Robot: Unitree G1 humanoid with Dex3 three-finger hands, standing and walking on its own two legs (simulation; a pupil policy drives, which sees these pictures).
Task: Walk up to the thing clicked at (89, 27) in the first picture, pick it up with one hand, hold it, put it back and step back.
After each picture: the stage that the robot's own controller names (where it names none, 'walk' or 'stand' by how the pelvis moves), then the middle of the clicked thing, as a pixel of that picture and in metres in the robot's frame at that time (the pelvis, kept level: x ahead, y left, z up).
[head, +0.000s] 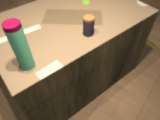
stand; (88, 25) +0.79 +0.00 -0.06
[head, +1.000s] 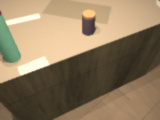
rise first; (88, 23) +0.71 +0.02 -0.02
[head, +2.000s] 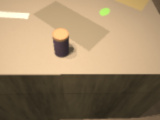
rise first; (61, 43) +0.52 +0.18 -0.02
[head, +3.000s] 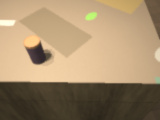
walk; (35, 50) +0.51 +0.24 -0.01
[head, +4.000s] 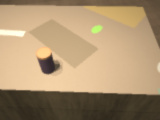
stand; (46, 61) +0.50 +0.20 -0.06
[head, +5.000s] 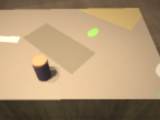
stand; (41, 68) +0.47 +0.21 -0.06
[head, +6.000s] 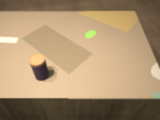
stand; (39, 67) +0.48 +0.22 -0.06
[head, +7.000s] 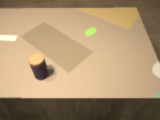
stand; (39, 66) +0.47 +0.23 -0.06
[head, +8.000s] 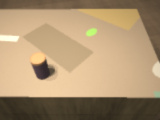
stand; (40, 66) +0.48 +0.22 -0.06
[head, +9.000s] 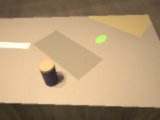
rise first; (49, 73) +0.46 +0.21 -0.05
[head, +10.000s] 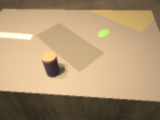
go down; (51, 64) +0.49 +0.21 -0.05
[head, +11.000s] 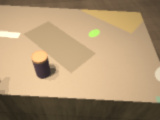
go down; (41, 65) +0.48 +0.20 -0.05
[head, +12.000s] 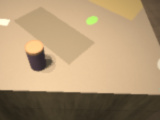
go down; (36, 56) +0.48 +0.19 -0.01
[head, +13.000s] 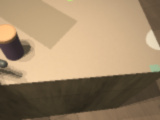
close in; (9, 43) +0.48 +0.21 +0.02
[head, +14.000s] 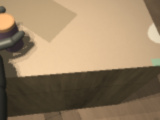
close; (8, 34) +0.50 +0.21 +0.03
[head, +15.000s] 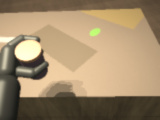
lift; (33, 61) +0.35 +0.17 +0.16
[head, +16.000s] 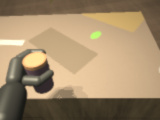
lift; (39, 73) +0.33 +0.16 +0.12
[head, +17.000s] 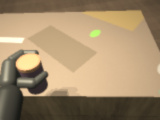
hold; (33, 74) +0.32 +0.18 +0.12
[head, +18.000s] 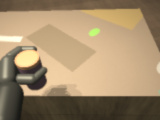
crouch; (32, 71) +0.34 +0.18 +0.12
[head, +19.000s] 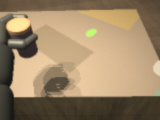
crouch; (23, 38) +0.43 +0.20 +0.17
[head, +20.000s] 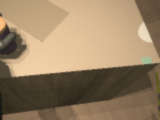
lower; (0, 36) +0.50 +0.21 +0.01
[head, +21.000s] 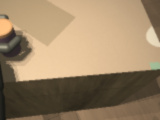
lower; (6, 39) +0.49 +0.21 +0.03
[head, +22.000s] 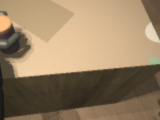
lower; (5, 36) +0.50 +0.21 +0.03
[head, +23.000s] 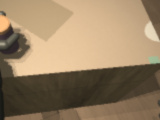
lower; (3, 36) +0.50 +0.21 +0.03
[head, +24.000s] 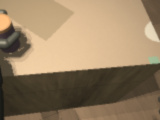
loosen; (5, 34) +0.50 +0.21 +0.04
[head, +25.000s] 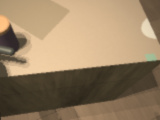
withdraw; (3, 36) +0.50 +0.20 +0.04
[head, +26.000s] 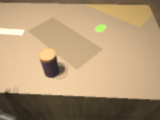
sink last; (49, 63) +0.46 +0.18 -0.01
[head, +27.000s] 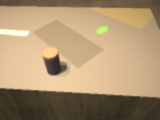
stand; (52, 61) +0.48 +0.19 -0.01
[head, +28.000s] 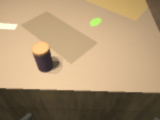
stand; (43, 57) +0.47 +0.19 +0.01
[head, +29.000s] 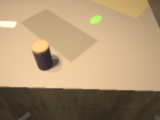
stand; (42, 55) +0.48 +0.19 +0.01
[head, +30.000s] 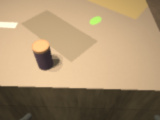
stand; (43, 55) +0.48 +0.19 +0.01
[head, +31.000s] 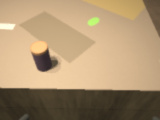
stand; (41, 56) +0.48 +0.19 +0.01
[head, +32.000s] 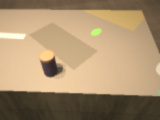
stand; (48, 64) +0.50 +0.19 -0.05
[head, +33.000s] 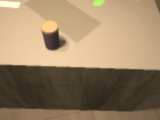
walk; (51, 36) +0.55 +0.15 -0.03
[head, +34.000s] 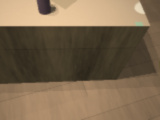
walk; (43, 1) +0.77 +0.24 -0.04
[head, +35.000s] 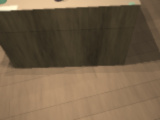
stand; out of the picture +1.08 +0.26 -0.04
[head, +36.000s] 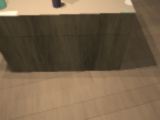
stand; out of the picture +1.10 +0.24 -0.06
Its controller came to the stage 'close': yes
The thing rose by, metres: 0.22
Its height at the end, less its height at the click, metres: +0.00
